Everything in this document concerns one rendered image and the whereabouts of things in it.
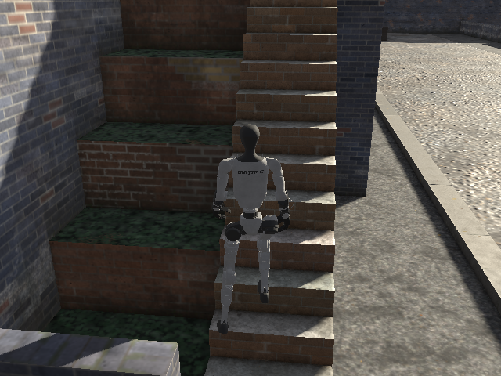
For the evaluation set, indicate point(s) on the left robot hand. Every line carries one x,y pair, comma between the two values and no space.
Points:
219,216

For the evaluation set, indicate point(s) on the right robot forearm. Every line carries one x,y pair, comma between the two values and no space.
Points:
284,207

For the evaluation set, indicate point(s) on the right robot upper arm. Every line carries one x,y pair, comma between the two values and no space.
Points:
278,178

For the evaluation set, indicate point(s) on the left robot upper arm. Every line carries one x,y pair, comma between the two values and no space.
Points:
224,167

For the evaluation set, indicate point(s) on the left robot forearm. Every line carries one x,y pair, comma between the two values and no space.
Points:
217,205

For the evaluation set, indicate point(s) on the left robot shin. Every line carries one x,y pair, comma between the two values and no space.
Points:
226,298

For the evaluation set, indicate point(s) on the robot shin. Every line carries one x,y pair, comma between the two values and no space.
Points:
264,266
226,298

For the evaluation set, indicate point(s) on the right robot hand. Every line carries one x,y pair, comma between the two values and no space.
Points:
286,223

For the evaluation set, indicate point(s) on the right robot shin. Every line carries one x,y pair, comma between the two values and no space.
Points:
264,266

